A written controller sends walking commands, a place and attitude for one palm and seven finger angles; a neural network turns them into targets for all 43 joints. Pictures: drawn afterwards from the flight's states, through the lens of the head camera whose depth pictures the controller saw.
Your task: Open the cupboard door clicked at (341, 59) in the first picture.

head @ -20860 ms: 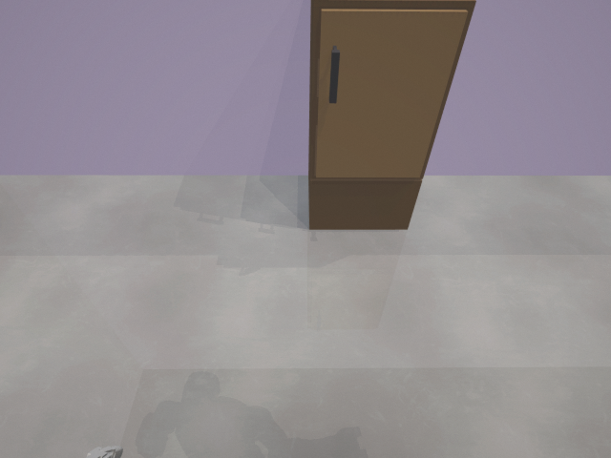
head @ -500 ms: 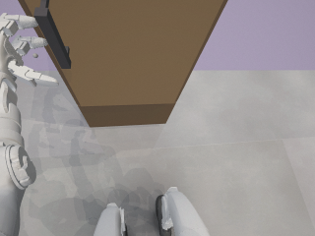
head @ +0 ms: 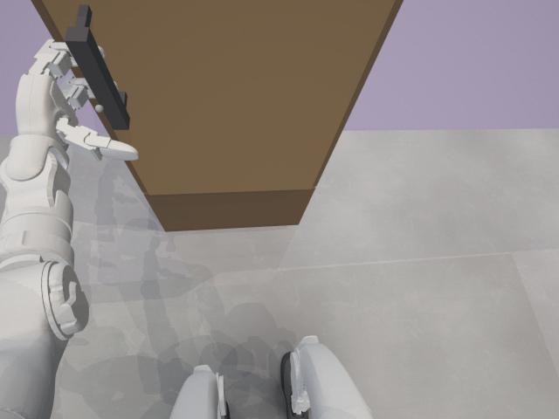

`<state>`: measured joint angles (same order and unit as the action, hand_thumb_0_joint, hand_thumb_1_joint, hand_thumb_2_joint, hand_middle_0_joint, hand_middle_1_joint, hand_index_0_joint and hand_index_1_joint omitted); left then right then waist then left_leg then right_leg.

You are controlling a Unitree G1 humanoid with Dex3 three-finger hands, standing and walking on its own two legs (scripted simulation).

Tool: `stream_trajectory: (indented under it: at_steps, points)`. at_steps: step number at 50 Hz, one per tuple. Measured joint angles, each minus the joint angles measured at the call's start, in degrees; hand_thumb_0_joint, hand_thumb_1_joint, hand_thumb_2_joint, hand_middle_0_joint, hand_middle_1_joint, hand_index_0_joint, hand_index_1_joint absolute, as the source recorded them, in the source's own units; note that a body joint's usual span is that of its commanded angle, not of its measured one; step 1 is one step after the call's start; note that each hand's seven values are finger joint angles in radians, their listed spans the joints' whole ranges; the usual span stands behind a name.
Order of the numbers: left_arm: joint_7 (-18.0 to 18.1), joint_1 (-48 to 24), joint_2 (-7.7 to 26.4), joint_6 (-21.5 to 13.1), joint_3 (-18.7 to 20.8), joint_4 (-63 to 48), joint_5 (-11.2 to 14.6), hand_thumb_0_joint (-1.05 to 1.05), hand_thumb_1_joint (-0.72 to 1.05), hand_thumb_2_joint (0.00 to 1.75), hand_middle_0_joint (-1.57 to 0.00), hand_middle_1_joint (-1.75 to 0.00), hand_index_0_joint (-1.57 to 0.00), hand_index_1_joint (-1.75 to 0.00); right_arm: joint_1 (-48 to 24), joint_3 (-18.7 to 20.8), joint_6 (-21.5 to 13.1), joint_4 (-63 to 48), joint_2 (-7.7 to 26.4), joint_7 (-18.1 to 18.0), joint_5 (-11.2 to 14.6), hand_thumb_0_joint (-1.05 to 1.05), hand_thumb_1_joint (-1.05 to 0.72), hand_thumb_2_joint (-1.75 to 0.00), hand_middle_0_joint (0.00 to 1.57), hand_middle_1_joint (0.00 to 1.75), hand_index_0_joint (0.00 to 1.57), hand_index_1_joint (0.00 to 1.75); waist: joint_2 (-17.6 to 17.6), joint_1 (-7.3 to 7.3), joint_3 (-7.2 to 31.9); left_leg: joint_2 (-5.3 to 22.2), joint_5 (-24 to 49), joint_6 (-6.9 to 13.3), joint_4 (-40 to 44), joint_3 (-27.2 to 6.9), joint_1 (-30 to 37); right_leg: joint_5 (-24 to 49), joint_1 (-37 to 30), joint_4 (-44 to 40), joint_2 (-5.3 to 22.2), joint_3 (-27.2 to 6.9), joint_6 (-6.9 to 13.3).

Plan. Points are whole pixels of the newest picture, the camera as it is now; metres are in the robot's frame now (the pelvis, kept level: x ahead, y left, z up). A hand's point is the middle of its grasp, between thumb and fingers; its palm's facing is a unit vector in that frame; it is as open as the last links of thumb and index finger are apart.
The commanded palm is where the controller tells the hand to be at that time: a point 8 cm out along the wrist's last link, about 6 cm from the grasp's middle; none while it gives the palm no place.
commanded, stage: slide the fingers in behind the handle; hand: left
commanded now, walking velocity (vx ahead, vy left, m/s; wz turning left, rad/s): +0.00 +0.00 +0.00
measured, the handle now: (104, 74) +0.57 +0.19 +0.07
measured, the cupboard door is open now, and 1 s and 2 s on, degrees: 0 0 26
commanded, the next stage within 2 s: close the thumb around the handle in 0.38 s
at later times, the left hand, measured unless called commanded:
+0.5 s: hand (103, 107) +0.52 +0.18 +0.06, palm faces -0.02 -1.00 -0.03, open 13.9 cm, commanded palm +0.50 +0.23 +0.06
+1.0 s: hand (99, 110) +0.52 +0.19 +0.06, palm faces -0.04 -1.00 -0.04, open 7.3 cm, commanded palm +0.50 +0.23 +0.06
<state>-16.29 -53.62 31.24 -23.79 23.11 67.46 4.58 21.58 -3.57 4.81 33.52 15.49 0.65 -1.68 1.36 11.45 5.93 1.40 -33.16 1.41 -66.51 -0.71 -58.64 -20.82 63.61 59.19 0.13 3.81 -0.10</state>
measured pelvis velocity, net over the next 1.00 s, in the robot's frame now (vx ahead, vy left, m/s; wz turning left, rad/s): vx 0.00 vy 0.00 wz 0.00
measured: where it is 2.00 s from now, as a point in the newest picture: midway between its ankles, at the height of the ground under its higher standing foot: outside the picture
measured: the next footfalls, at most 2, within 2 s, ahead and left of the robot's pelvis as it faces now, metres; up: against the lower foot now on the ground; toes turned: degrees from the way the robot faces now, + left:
none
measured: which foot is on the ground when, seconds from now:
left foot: down 0.00-1.00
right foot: down 0.00-1.00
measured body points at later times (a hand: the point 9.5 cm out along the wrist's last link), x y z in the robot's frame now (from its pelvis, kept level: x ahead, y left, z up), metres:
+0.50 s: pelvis +0.00 +0.00 +0.00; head +0.15 +0.02 +0.42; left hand +0.52 +0.24 +0.07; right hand +0.00 -0.27 -0.11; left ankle -0.03 +0.10 -0.65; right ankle +0.06 -0.13 -0.65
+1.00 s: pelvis +0.00 +0.00 +0.00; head +0.15 +0.02 +0.42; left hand +0.51 +0.24 +0.07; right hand +0.00 -0.26 -0.11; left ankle -0.03 +0.10 -0.65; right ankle +0.06 -0.13 -0.65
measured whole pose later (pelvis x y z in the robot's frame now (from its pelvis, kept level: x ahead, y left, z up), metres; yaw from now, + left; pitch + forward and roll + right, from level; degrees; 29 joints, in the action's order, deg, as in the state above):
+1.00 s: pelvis +0.00 +0.00 +0.00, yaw +0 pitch +25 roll -3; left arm -17.0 -53.6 30.7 -25.2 22.2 67.3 4.7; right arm 21.6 -3.2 4.3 34.1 15.7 0.6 -1.9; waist 1.4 11.1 6.1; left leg 1.1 -33.0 1.4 -66.8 -0.8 -59.0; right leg -20.7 63.8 59.5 0.3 3.7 -0.2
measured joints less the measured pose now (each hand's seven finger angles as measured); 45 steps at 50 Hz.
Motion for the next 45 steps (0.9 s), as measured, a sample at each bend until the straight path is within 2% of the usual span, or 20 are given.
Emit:
stream_trajectory:
  at_steps: [24,29,35,45]
  points:
    - [0.6,-0.1,-0.1,-0.6,0.2,0.1,-0.1,-0.01,-0.50,0.30,-0.30,-1.20,-0.30,-1.20,0.3,0.2,-0.2,0.3,0.2,0.1,0.0,0.00,-0.91,-0.90,0.20,0.30,0.20,0.30,0.0,0.03,0.0,0.1,0.3,-0.3,0.2,0.1,0.0,0.2,0.3,0.1,-0.2,-0.2,0.3]
    - [0.5,-0.2,0.7,-0.3,0.9,0.6,-0.6,-0.01,-0.46,0.31,-0.31,-1.20,-0.30,-1.20,0.1,0.0,-0.4,-0.2,0.3,-0.1,0.0,0.00,-0.91,-0.90,0.20,0.30,0.20,0.30,-0.1,0.34,0.0,0.1,0.3,-0.2,0.1,0.2,-0.2,0.3,0.5,0.2,-0.2,-0.2,0.3]
    - [-0.2,0.3,0.5,-1.0,0.3,-0.8,0.3,-0.01,-0.28,0.39,-0.32,-1.22,-0.32,-1.22,0.3,0.3,-0.6,0.2,0.3,0.0,0.0,0.00,-0.91,-0.90,0.20,0.30,0.20,0.30,0.0,-0.08,0.1,0.0,0.3,-0.2,0.0,0.1,-0.4,0.3,0.5,0.2,-0.1,-0.2,0.2]
    - [0.2,0.4,0.0,-0.7,0.1,-0.4,0.0,0.00,0.21,0.60,-0.35,-1.27,-0.35,-1.27,0.0,0.2,-0.7,0.3,0.3,-0.1,-0.1,0.00,-0.91,-0.90,0.20,0.30,0.20,0.30,0.0,-0.13,0.1,-0.2,0.3,0.0,-0.1,0.0,-0.3,0.3,0.3,0.1,0.1,-0.1,0.0]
